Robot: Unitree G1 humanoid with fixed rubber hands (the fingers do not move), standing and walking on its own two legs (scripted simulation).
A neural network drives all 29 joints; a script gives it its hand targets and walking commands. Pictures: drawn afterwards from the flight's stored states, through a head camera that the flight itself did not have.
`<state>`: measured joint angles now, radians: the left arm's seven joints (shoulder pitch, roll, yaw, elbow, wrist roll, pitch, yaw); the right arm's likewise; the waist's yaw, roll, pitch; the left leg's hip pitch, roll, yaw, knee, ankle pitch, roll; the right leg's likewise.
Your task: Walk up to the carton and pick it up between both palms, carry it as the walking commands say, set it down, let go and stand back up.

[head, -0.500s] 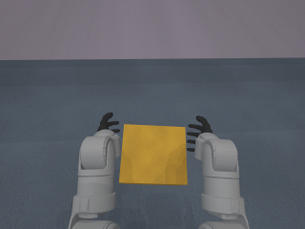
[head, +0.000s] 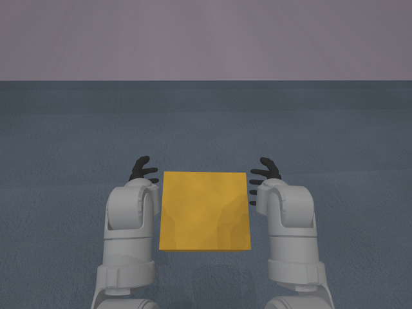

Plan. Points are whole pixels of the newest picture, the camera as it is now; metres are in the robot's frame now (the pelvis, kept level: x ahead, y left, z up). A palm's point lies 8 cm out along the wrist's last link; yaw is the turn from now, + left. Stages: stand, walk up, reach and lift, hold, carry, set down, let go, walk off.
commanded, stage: carry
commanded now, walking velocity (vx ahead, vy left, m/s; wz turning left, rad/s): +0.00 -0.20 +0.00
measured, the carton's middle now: (203, 214) +0.33 -0.01 -0.03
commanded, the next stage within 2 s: none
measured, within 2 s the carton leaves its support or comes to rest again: neither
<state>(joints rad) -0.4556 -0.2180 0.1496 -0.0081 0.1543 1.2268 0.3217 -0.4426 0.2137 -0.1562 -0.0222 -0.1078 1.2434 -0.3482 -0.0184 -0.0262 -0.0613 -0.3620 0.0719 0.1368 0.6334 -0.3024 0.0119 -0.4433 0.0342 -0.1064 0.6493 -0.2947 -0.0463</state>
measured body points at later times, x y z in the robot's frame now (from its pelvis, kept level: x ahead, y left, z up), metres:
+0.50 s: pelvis -0.07 -0.11 +0.00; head -0.06 -0.09 +0.45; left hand +0.25 +0.01 +0.07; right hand +0.24 -0.24 +0.08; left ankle -0.05 -0.01 -0.73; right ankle -0.02 -0.19 -0.71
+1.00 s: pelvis -0.14 -0.19 +0.01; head -0.15 -0.20 +0.46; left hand +0.19 -0.08 +0.09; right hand +0.18 -0.33 +0.09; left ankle -0.12 -0.06 -0.72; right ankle -0.07 -0.28 -0.72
